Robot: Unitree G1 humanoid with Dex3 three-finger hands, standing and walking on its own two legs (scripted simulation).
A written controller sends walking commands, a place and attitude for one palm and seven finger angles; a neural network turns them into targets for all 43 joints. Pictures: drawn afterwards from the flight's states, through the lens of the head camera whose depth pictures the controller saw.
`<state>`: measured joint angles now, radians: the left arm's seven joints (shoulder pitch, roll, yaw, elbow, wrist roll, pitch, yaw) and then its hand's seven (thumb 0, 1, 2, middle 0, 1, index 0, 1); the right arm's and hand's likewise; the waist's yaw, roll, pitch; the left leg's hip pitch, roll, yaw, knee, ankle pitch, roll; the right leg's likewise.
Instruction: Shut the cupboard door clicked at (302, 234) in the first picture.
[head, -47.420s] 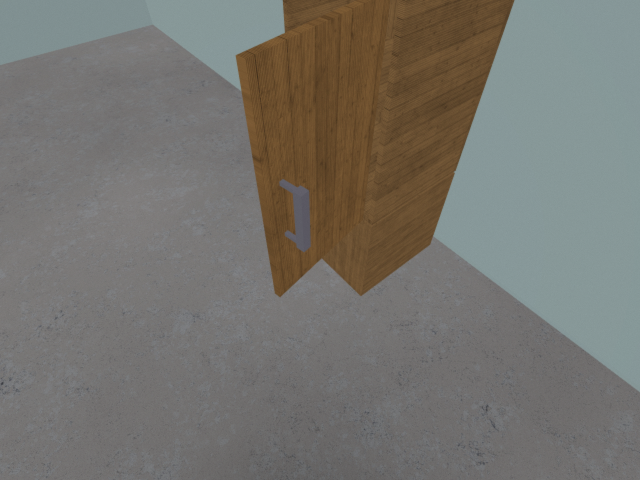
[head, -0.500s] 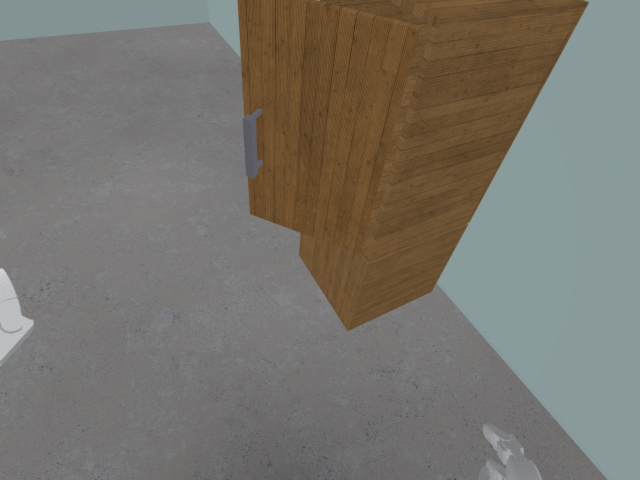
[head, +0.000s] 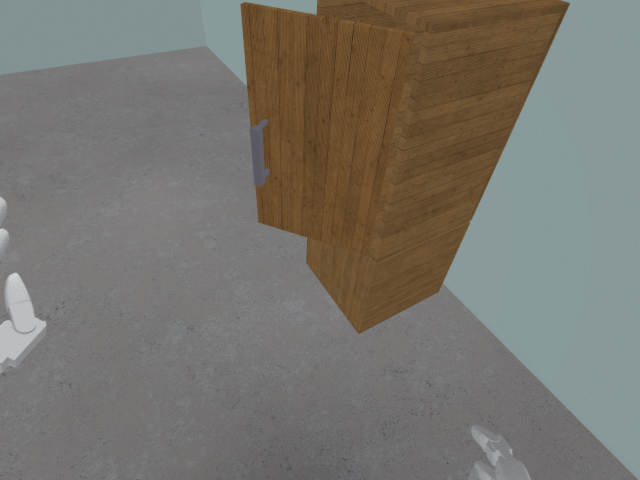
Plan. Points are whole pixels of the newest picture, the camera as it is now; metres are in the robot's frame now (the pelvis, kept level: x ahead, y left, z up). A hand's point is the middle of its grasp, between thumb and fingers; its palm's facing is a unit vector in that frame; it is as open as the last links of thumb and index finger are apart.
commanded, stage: stop stepping back and stand still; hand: left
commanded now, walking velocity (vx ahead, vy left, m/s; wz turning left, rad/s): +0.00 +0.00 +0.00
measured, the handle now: (261, 153) +0.86 +0.17 -0.07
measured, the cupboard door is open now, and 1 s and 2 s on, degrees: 39 39 39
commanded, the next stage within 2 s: let the arm hang, fingers relaxed in 0.44 s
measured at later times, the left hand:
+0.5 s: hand (15, 324) +0.22 +0.29 +0.17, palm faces +0.37 -0.80 -0.48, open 7.4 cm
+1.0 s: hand out of the picture -0.04 +0.19 -0.18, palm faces +0.01 -0.99 -0.16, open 7.1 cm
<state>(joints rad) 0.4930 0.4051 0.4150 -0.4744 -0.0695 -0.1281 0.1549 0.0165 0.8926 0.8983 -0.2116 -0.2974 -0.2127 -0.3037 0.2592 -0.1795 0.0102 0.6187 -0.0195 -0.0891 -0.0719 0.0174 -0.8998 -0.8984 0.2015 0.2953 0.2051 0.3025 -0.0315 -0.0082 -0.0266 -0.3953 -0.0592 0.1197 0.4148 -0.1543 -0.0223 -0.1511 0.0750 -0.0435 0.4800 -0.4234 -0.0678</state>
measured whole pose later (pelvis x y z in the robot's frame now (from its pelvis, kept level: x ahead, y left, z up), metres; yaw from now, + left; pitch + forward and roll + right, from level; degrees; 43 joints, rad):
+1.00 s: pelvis -0.01 +0.01 +0.00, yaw +0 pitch -1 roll -1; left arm 0.34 0.20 0.01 1.08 0.01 0.03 0.00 0.01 0.96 0.90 -0.21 -0.30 -0.21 -0.30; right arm 0.30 -0.22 0.01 1.08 -0.02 0.03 -0.02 0.01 -0.90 -0.90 0.20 0.29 0.20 0.30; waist 0.00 -0.03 0.06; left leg -0.30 -0.01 0.00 0.47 -0.14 0.03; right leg -0.14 0.05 -0.05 0.43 -0.27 -0.04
